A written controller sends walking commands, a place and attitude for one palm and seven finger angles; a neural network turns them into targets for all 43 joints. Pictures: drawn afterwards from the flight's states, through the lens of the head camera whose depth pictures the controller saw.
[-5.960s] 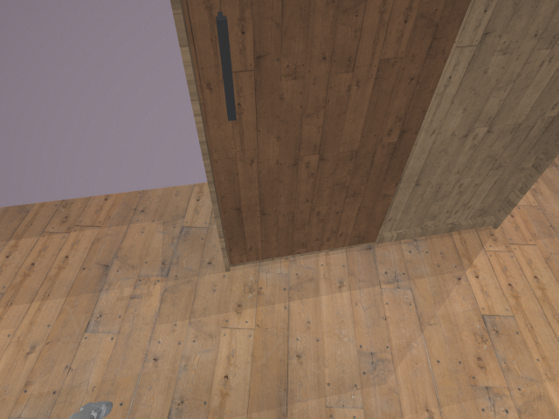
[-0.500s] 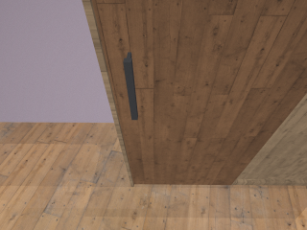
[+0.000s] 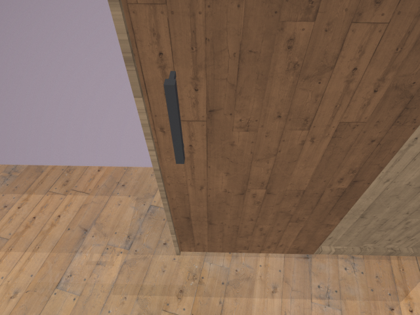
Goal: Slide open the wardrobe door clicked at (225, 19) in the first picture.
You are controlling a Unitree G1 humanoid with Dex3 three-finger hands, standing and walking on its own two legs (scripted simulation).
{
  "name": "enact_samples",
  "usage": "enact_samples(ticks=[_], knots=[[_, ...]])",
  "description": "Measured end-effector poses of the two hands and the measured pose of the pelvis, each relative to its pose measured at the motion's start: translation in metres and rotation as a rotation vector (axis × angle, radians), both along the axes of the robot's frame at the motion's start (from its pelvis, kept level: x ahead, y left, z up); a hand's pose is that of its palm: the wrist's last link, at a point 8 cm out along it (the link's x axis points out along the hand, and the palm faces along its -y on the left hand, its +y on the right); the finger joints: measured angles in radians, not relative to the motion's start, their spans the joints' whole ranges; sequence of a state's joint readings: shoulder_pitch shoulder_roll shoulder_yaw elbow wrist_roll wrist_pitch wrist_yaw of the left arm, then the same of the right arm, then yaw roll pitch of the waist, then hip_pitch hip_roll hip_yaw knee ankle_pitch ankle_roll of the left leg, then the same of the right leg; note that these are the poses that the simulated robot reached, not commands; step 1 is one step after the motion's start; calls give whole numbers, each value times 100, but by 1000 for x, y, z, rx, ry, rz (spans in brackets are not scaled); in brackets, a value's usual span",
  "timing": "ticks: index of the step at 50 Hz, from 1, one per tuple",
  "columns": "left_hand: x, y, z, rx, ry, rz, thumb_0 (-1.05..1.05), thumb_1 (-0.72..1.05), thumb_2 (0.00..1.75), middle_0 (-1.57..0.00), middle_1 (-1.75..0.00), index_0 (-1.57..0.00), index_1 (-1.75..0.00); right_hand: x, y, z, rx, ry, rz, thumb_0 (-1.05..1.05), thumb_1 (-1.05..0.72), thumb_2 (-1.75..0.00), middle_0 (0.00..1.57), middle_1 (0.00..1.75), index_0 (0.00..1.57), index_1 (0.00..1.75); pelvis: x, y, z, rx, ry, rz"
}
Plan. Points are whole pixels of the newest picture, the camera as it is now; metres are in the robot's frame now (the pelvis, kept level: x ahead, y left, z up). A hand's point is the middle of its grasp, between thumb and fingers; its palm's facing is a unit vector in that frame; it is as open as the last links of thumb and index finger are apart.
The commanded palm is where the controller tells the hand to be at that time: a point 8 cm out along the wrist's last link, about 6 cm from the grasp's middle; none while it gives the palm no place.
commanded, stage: look again from close up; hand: left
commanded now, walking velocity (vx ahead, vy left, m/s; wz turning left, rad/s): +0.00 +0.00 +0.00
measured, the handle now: (176, 121) +0.48 +0.10 +0.10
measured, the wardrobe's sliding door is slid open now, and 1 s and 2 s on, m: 0.00 0.00 0.00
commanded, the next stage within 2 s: raise the hand with hooked fingers in 0.50 s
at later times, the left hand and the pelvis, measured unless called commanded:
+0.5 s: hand out of the picture +0.03 +0.19 -0.17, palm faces -0.01 -0.97 -0.23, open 7.3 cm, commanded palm none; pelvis +0.00 +0.00 +0.00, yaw +0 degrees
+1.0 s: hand (107, 314) +0.14 +0.19 -0.05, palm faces +0.04 -1.00 +0.03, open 8.4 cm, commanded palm +0.12 +0.26 -0.02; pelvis -0.03 +0.01 -0.08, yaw +3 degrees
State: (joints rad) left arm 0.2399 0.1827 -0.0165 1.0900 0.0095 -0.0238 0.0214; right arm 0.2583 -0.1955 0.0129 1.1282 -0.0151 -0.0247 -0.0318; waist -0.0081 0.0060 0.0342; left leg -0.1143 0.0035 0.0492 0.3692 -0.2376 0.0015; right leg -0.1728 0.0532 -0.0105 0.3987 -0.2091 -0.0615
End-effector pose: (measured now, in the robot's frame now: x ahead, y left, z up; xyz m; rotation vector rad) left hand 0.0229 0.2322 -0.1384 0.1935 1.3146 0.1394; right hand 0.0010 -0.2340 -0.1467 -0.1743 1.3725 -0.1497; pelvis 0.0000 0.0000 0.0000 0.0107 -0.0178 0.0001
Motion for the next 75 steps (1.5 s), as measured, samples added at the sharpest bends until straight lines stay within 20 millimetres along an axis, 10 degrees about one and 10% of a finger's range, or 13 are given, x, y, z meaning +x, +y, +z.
enact_samples(ticks=[32,37,41,51,62,75], knots=[[15,6,6,7,-75,58,0,91,89,-20,-30,-20,-30,14,-8,3,-17,-48,4,1,-91,-90,20,30,20,30,0,-1,-1,-8,5,3],[108,21,105,24,-812,129,1,88,88,-20,-32,-21,-32,66,-8,20,-54,-410,50,1,-91,-90,20,30,20,30,-9,5,-9,-1,21,42],[140,18,147,-66,-1247,21,1,83,86,-20,-35,-21,-35,119,-9,34,-53,-665,101,1,-91,-90,20,30,20,30,-20,7,-28,5,105,38],[86,19,92,-174,-1216,-48,0,61,77,-22,-49,-23,-49,203,15,53,-65,-962,256,1,-91,-90,20,30,20,30,-35,12,-78,-12,183,50],[120,44,141,-125,-1302,-169,1,36,66,-24,-65,-24,-65,162,64,16,43,-764,254,1,-90,-90,20,30,21,30,-35,20,-69,-60,176,80],[137,80,171,-96,-1298,-124,0,6,53,-26,-85,-26,-84,124,37,28,-51,-695,169,2,-90,-90,20,30,21,30,-24,36,-48,-50,145,56]])
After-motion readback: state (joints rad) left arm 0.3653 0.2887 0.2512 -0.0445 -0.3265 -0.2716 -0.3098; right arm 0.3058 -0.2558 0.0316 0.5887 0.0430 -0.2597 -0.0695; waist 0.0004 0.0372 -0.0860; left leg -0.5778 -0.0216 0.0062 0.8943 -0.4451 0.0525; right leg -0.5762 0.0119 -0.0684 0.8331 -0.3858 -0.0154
